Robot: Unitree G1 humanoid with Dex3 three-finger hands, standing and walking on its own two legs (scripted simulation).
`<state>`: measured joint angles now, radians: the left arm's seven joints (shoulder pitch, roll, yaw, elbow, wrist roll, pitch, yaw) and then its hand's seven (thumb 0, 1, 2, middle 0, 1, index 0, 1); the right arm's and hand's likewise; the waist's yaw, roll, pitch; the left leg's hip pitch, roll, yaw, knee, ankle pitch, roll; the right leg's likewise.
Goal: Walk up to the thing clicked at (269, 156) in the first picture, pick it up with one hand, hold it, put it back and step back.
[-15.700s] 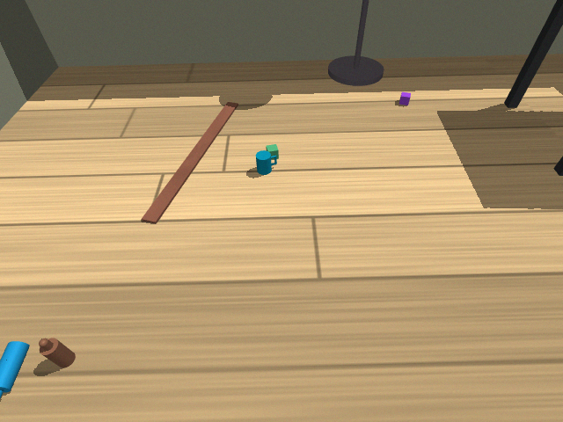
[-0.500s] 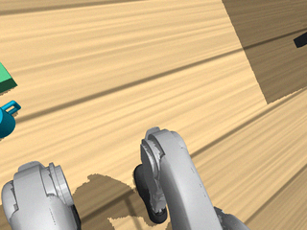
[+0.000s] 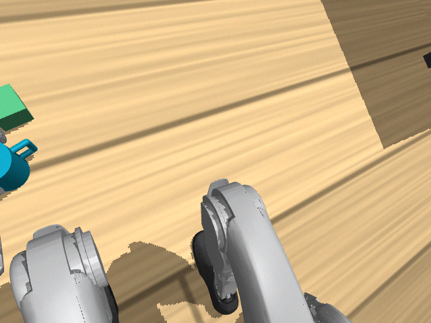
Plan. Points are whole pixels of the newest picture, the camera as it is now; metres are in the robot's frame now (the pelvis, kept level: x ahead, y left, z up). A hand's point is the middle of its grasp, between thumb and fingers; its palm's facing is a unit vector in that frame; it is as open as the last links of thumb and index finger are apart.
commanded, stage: settle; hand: left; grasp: from above
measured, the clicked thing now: (5, 161) +0.46 +0.28 -0.25
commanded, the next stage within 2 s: lift in 0.60 s
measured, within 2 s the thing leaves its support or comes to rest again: leaves its support in 0.14 s
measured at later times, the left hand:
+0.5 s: hand out of the picture +0.42 +0.31 -0.12, palm faces -0.48 -0.11 -0.87, open 10.7 cm
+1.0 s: hand out of the picture +0.42 +0.32 -0.06, palm faces -0.44 -0.10 -0.89, open 10.7 cm
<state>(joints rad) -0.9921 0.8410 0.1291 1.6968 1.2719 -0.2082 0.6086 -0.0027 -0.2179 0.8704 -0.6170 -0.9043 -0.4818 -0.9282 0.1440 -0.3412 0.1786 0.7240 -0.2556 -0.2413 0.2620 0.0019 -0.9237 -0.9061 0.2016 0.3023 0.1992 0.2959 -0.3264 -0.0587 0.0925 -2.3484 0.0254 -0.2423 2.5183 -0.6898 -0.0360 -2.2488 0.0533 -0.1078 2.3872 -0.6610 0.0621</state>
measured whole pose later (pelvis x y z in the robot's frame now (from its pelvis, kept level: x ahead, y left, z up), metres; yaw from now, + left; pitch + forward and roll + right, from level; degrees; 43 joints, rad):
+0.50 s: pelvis +0.00 +0.00 +0.05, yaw +5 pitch +34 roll -7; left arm -0.88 0.64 0.01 1.30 1.13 -0.06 0.29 0.02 -0.14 0.70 -0.67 -0.81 -0.56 -0.80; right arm 0.10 -0.29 0.04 0.70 -0.12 -0.08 0.19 0.00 -0.93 -0.91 0.20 0.30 0.20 0.30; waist -0.21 0.02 -0.06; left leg -2.25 0.03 -0.15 2.33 -0.69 -0.03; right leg -2.18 0.02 -0.05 2.26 -0.69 0.04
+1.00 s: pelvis +0.00 +0.00 +0.08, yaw +6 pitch +35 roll -7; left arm -0.81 0.63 0.00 1.16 1.12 -0.04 0.22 0.01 -0.15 0.69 -0.71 -0.76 -0.60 -0.75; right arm 0.19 -0.26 0.01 0.71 -0.07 -0.01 0.09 0.00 -0.93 -0.91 0.20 0.30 0.20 0.30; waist -0.20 0.03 -0.13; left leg -2.18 0.02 -0.12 2.22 -0.65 -0.02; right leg -2.11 0.01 -0.03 2.16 -0.67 0.04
